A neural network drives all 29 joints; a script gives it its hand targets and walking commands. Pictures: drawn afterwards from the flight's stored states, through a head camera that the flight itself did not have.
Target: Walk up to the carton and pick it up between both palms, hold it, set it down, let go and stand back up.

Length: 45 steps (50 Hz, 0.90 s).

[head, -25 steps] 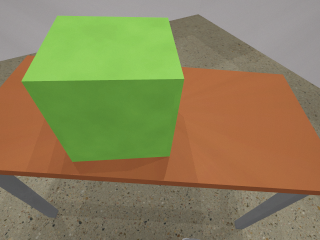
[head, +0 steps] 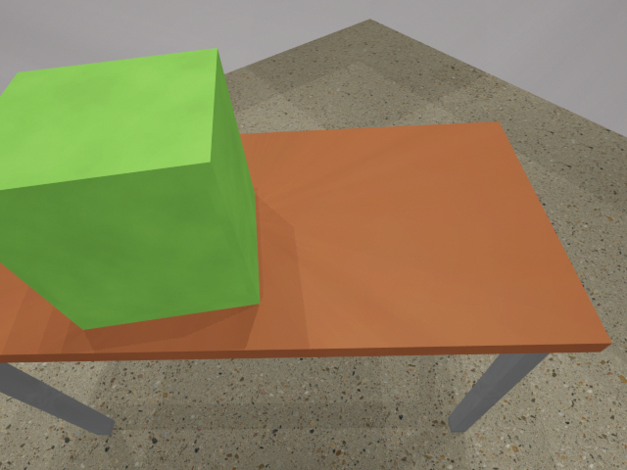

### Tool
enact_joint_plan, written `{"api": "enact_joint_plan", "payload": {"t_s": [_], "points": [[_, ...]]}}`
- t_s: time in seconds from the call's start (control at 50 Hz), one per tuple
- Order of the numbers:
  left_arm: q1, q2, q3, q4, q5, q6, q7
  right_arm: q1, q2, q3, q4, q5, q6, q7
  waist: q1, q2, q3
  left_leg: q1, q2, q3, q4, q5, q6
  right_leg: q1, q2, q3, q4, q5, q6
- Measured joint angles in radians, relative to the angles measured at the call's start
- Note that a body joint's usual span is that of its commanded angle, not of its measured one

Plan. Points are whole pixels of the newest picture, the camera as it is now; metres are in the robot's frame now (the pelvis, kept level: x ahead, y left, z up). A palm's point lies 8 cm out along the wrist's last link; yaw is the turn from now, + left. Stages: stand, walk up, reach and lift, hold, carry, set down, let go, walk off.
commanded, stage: walk up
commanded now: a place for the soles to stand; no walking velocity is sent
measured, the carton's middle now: (146, 195) +0.49 +0.28 +0.08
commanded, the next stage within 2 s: none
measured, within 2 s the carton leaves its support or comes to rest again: neither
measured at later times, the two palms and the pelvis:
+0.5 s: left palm out of the picture -0.01 +0.28 -0.06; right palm out of the picture +0.03 -0.35 -0.18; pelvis -0.04 -0.06 -0.03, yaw +1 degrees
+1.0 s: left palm out of the picture +0.00 +0.45 -0.13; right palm out of the picture +0.01 -0.19 -0.14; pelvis -0.05 +0.12 -0.04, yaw +2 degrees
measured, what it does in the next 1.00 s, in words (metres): steps to the left: left foot, then right foot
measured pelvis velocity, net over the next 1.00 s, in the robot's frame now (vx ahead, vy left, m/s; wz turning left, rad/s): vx -0.05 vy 0.12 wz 0.04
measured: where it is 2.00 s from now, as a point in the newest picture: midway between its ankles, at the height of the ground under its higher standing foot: outside the picture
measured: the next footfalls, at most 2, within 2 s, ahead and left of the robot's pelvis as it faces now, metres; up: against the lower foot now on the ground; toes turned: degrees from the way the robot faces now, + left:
left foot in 0.06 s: +0.03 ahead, +0.15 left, +0.00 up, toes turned -4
right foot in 0.24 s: +0.01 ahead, -0.14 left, +0.00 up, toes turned +4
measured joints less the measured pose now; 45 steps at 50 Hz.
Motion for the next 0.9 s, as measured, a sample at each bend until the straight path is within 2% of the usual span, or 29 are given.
{"api": "enact_joint_plan", "payload": {"t_s": [0.02,0.04,0.06,0.08,0.1,0.12,0.14,0.18,0.2,0.24,0.28,0.32,0.38,0.48,0.58,0.72,0.78,0.84,0.88,0.9], "points": [[-0.012,0.0,0.0,0.0,0.0,0.012,0.001,0.006,-0.001,0.0,-0.001,0.001,-0.003,-0.004,-0.002,-0.005,0.017,0.04,0.004,0.032,-0.082,-0.004,0.016,-0.008,0.014,-0.004,0.004,0.043,0.059],[-0.027,-0.001,0.0,-0.003,0.0,0.024,0.003,0.024,-0.008,-0.001,-0.001,0.006,-0.013,-0.012,-0.007,-0.001,0.024,0.086,0.014,0.05,-0.212,0.031,0.055,-0.063,0.041,-0.007,0.101,0.101,0.098],[-0.052,-0.001,0.001,-0.007,0.0,0.029,0.006,0.048,-0.018,-0.001,0.001,0.009,-0.02,-0.023,-0.023,0.01,0.036,0.1,0.021,0.019,-0.28,0.148,0.074,-0.133,0.064,-0.004,0.279,0.015,0.103],[-0.086,0.0,0.0,-0.011,0.0,0.029,0.009,0.065,-0.014,-0.001,0.005,0.009,-0.016,-0.029,-0.034,-0.002,0.066,0.101,0.021,-0.003,-0.26,0.197,0.044,-0.162,0.059,0.007,0.412,-0.075,0.062],[-0.107,0.0,0.0,-0.016,0.0,0.029,0.009,0.076,-0.006,0.0,0.01,0.006,-0.006,-0.029,-0.034,-0.018,0.081,0.103,0.019,-0.013,-0.24,0.195,0.006,-0.168,0.044,0.016,0.467,-0.126,0.012],[-0.107,0.001,0.0,-0.019,0.0,0.024,0.009,0.077,0.0,0.0,0.012,-0.001,0.005,-0.029,-0.034,-0.035,0.075,0.104,0.019,-0.014,-0.236,0.185,-0.023,-0.168,0.023,0.023,0.483,-0.175,-0.031],[-0.092,0.0,0.0,-0.018,0.0,0.022,0.009,0.068,0.001,-0.001,0.011,-0.007,0.011,-0.028,-0.034,-0.047,0.06,0.102,0.023,-0.007,-0.236,0.174,-0.04,-0.167,0.006,0.029,0.497,-0.203,-0.058],[-0.031,0.001,-0.001,-0.018,0.0,0.022,0.001,0.022,0.001,-0.001,0.011,-0.024,0.014,-0.028,-0.033,-0.052,0.023,0.096,0.042,0.017,-0.236,0.16,-0.058,-0.14,-0.026,0.03,0.504,-0.217,-0.077],[-0.003,0.001,-0.001,-0.018,0.0,0.023,-0.003,-0.002,0.001,0.0,0.011,-0.031,0.014,-0.028,-0.032,-0.05,0.01,0.091,0.048,0.024,-0.232,0.155,-0.062,-0.098,-0.049,0.032,0.453,-0.219,-0.082],[0.034,0.006,0.0,-0.019,0.0,0.018,-0.003,-0.021,0.001,0.0,0.011,-0.036,0.014,-0.027,-0.03,-0.036,-0.026,0.023,0.047,0.006,-0.145,0.119,-0.057,0.025,-0.094,0.042,0.204,-0.219,-0.083],[0.042,-0.01,0.0,-0.011,0.0,0.006,0.001,-0.05,-0.005,0.0,0.012,-0.036,0.021,-0.023,-0.03,0.028,0.005,-0.042,0.046,-0.069,0.019,0.067,-0.044,0.033,-0.063,0.005,0.214,-0.231,-0.112],[0.072,-0.024,0.0,-0.008,0.0,-0.005,0.011,-0.052,-0.005,0.0,0.012,-0.036,0.029,-0.011,-0.031,0.084,0.014,-0.071,0.032,-0.105,0.111,0.053,-0.032,0.041,-0.041,-0.018,0.228,-0.229,-0.134],[0.122,-0.024,0.0,-0.006,0.0,-0.016,0.038,-0.053,-0.005,0.0,0.012,-0.036,0.043,0.005,-0.031,0.127,-0.002,-0.107,-0.01,-0.126,0.233,0.042,-0.016,0.043,-0.041,-0.018,0.219,-0.22,-0.138],[0.129,-0.024,0.0,-0.005,0.0,-0.045,0.063,-0.052,-0.006,0.0,0.012,-0.032,0.062,0.029,-0.032,0.177,0.002,-0.112,-0.014,-0.141,0.258,0.053,-0.011,0.045,-0.041,-0.019,0.209,-0.206,-0.133],[0.129,-0.025,0.0,-0.005,0.0,-0.057,0.07,-0.052,-0.006,0.0,0.011,-0.032,0.079,0.038,-0.032,0.183,0.002,-0.112,-0.014,-0.147,0.258,0.055,-0.008,0.045,-0.041,-0.019,0.208,-0.202,-0.129],[0.129,-0.025,0.0,-0.005,0.0,-0.066,0.075,-0.052,-0.007,0.0,0.011,-0.032,0.086,0.042,-0.032,0.183,0.003,-0.113,-0.013,-0.146,0.258,0.055,-0.007,0.045,-0.042,-0.019,0.208,-0.2,-0.096],[0.129,-0.025,0.0,-0.005,0.0,-0.073,0.075,-0.052,-0.009,0.0,0.011,-0.034,0.086,0.045,-0.032,0.183,0.003,-0.116,0.002,-0.122,0.258,0.055,-0.007,0.046,-0.05,-0.019,0.208,-0.202,-0.08],[0.123,-0.025,0.0,-0.005,0.0,-0.076,0.075,-0.052,-0.014,0.0,0.011,-0.035,0.086,0.056,-0.032,0.177,0.002,-0.12,0.02,-0.069,0.258,0.011,-0.003,0.045,-0.075,-0.019,0.208,-0.211,-0.079],[0.106,-0.024,0.0,-0.005,0.0,-0.076,0.075,-0.051,-0.014,0.0,0.011,-0.035,0.078,0.065,-0.033,0.165,0.002,-0.108,0.025,-0.034,0.214,-0.047,0.017,0.041,-0.104,-0.019,0.21,-0.217,-0.079],[0.093,-0.023,0.0,-0.004,0.0,-0.076,0.075,-0.051,-0.015,0.0,0.01,-0.035,0.065,0.069,-0.032,0.15,0.007,-0.103,0.012,-0.012,0.197,-0.08,0.051,0.03,-0.127,-0.017,0.228,-0.217,-0.08]]}}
